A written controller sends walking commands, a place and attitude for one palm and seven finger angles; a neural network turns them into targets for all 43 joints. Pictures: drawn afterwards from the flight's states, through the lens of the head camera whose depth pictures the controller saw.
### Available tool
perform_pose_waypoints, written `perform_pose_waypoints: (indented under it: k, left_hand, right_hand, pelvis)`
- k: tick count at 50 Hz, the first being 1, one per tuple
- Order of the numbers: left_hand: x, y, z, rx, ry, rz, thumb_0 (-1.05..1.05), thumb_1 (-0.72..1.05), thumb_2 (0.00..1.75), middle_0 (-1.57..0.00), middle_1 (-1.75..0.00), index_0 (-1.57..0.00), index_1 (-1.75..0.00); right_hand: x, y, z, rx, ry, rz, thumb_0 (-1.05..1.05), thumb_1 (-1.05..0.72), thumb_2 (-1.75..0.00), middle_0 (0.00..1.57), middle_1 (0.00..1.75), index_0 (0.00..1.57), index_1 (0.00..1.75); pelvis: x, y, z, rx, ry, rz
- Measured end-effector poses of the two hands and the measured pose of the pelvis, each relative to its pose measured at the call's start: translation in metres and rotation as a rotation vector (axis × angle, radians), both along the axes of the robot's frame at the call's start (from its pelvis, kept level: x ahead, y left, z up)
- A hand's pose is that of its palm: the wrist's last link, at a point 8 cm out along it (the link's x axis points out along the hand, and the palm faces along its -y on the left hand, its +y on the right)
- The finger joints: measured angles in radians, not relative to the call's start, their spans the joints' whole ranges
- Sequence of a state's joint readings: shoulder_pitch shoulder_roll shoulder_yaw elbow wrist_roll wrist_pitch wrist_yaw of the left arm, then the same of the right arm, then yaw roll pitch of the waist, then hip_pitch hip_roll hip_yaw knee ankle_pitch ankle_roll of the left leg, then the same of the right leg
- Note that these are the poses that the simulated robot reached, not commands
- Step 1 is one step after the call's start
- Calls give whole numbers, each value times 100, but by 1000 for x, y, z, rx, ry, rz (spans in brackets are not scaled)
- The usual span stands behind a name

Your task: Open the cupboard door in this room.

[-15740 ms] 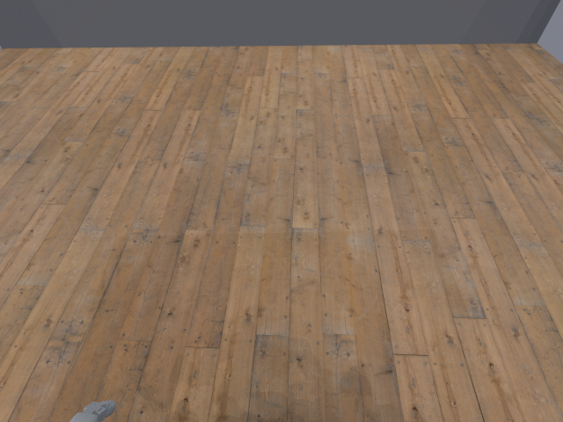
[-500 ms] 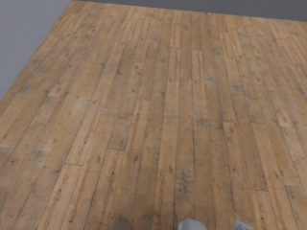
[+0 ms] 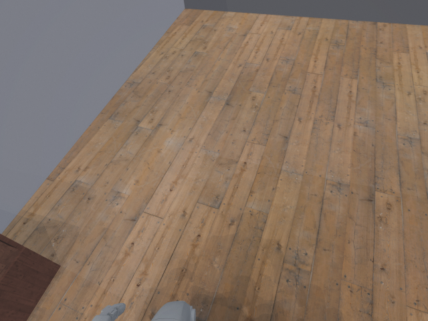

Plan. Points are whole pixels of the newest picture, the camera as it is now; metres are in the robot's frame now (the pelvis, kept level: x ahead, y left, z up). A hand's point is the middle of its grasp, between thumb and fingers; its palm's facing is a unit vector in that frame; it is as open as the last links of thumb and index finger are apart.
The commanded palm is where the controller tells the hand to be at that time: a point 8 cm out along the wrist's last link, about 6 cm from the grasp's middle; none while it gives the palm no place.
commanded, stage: turn to face it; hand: left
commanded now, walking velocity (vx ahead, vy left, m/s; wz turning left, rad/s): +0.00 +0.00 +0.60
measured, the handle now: out of the picture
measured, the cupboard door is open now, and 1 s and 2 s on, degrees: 0 0 0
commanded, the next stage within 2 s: take the last steps up to it in 1.90 s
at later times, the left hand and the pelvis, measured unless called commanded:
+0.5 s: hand out of the picture +0.02 +0.29 -0.17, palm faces +0.30 -0.92 -0.25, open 7.4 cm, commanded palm none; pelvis -0.01 +0.05 +0.00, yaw +17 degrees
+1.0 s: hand out of the picture -0.04 +0.20 -0.14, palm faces +0.55 -0.78 -0.29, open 7.4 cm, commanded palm none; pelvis +0.00 -0.01 +0.00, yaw +36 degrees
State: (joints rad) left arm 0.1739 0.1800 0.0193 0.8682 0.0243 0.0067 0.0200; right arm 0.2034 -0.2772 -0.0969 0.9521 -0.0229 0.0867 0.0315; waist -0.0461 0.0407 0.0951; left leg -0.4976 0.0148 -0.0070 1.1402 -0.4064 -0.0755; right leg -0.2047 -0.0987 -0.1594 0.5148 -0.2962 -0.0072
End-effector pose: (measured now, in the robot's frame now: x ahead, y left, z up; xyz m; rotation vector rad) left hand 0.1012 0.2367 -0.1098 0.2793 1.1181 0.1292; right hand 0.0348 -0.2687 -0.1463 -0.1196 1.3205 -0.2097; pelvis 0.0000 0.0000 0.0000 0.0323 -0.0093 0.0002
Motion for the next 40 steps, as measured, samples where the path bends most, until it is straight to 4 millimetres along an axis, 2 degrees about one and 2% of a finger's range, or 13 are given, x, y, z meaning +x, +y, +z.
perform_pose_waypoints:
  k: [6,11,15,20,27,31,35,37,40]
  left_hand:
    - [-55,26,-16,-19,80,123,0,90,90,-21,-30,-20,-30]
    - [-102,65,-43,-39,145,241,0,90,90,-21,-30,-20,-30]
    - [-124,87,-47,-35,195,310,0,91,90,-20,-30,-20,-30]
    - [-121,98,-33,-45,132,352,0,91,90,-20,-30,-19,-30]
    - [-101,96,-20,-38,27,383,0,91,90,-20,-30,-19,-30]
    - [-88,85,-13,-27,-25,396,0,91,90,-20,-30,-19,-30]
    - [-80,68,-5,-6,-74,412,0,91,90,-20,-30,-20,-30]
    - [-81,58,-3,15,-99,426,0,91,90,-20,-30,-20,-30]
    - [-96,40,3,31,-92,459,0,91,90,-20,-30,-20,-30]
  right_hand:
    - [45,17,8,-28,-27,131,0,-91,-90,20,30,20,30]
    - [94,49,14,-78,-124,257,0,-91,-90,20,30,20,30]
    - [113,73,28,-98,-184,318,0,-91,-90,20,30,20,30]
    - [115,92,39,-95,-175,369,0,-90,-89,21,30,20,30]
    - [108,99,34,-56,-140,403,0,-90,-89,21,30,20,30]
    - [102,90,24,-36,-102,415,0,-90,-89,21,30,20,30]
    - [99,72,9,-17,-58,429,0,-90,-89,21,30,20,30]
    - [102,62,-2,-4,-45,437,0,-90,-89,21,30,20,30]
    - [109,52,-7,4,-25,463,0,-90,-89,21,30,20,30]
  pelvis:
    - [-3,13,-3,-7,3,81]
    - [-5,37,-18,-33,10,149]
    - [-8,48,-14,-47,5,180]
    - [-9,55,-2,-64,3,238]
    - [-9,50,2,-59,1,314]
    - [-8,39,0,-52,4,364]
    - [-6,22,-4,-42,11,413]
    - [-4,11,-10,-29,15,436]
    - [-4,1,-8,-21,0,481]
